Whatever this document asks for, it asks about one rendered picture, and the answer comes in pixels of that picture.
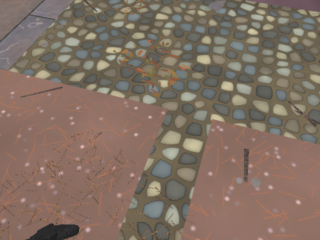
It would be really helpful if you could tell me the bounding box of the left robot hand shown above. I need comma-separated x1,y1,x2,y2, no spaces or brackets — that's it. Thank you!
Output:
26,223,80,240

